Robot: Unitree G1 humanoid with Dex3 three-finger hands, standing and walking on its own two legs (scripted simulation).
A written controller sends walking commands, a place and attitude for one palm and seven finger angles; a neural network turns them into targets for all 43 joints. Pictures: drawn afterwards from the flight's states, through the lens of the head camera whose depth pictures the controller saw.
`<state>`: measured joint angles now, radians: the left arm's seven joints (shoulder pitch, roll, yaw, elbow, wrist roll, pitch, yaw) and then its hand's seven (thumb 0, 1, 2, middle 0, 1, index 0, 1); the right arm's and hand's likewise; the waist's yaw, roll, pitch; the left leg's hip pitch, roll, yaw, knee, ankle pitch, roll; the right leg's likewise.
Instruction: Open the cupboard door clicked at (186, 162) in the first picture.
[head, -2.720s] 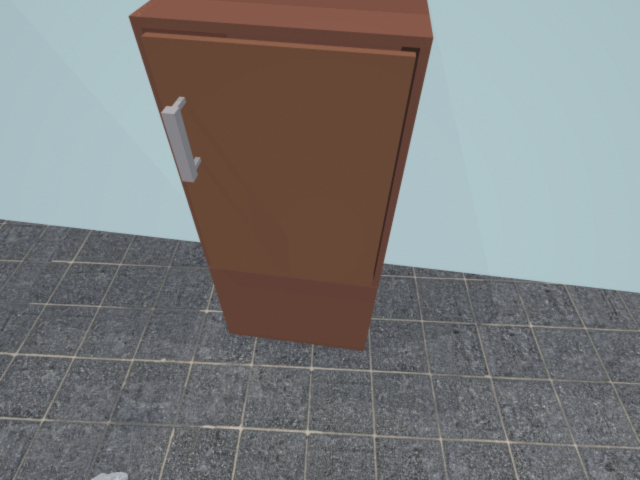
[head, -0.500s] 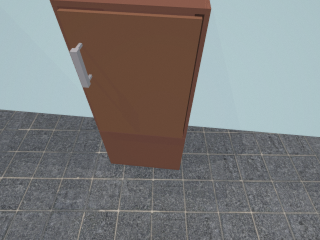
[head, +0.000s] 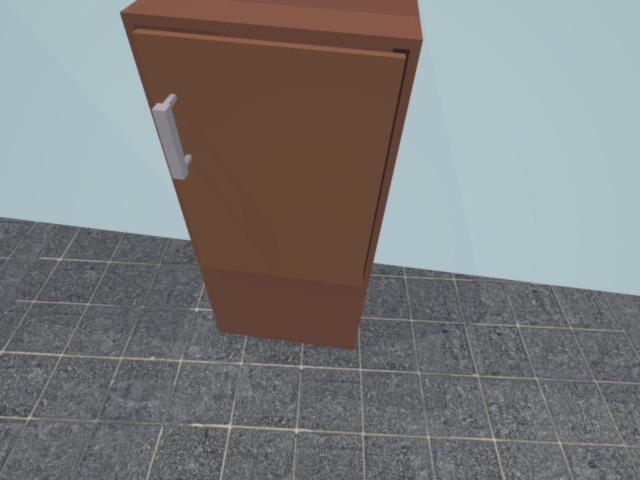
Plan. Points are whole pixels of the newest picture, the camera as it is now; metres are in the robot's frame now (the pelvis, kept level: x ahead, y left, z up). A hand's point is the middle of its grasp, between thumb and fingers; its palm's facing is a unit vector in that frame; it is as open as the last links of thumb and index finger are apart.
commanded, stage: look again from close up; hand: left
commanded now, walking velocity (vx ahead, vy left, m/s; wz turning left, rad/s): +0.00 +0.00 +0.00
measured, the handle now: (176, 137) +0.66 +0.31 +0.06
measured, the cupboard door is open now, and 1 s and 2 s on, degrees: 0 0 0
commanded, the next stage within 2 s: shuffle to correct the standing spot in 0.52 s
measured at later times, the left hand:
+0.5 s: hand out of the picture -0.02 +0.16 -0.18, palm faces +0.05 -0.99 -0.13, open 7.3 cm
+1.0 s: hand out of the picture +0.00 +0.20 -0.19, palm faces +0.04 -0.99 -0.14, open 7.3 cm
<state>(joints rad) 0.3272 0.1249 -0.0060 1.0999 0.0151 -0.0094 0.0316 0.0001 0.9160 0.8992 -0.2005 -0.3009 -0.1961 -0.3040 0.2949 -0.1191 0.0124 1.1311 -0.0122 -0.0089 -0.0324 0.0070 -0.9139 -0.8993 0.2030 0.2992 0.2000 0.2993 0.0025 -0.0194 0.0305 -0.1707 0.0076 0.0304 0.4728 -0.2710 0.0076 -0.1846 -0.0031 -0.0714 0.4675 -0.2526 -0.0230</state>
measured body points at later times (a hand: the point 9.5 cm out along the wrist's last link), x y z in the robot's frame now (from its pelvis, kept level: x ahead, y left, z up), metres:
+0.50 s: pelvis +0.00 +0.01 +0.00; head +0.00 +0.02 +0.45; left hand -0.02 +0.21 -0.17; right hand -0.02 -0.19 -0.16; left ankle -0.01 +0.11 -0.74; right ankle +0.00 -0.10 -0.74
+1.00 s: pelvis +0.03 +0.05 -0.01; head +0.04 +0.07 +0.44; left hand -0.01 +0.26 -0.18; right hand -0.01 -0.17 -0.16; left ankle -0.01 +0.11 -0.74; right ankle +0.00 -0.09 -0.73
